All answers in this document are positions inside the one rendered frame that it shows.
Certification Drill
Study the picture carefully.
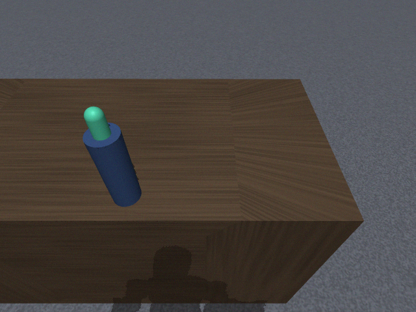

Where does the bottle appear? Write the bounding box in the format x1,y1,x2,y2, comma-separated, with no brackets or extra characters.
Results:
83,107,142,207

